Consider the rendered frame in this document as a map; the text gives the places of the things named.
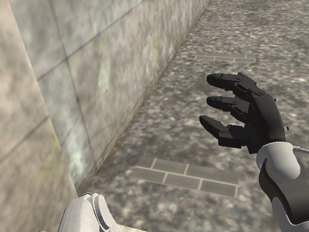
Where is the right robot hand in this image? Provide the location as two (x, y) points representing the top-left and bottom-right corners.
(199, 72), (289, 155)

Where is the robot left thigh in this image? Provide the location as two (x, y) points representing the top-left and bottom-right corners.
(58, 193), (113, 232)

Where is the right robot forearm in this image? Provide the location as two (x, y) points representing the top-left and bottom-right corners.
(256, 141), (309, 232)

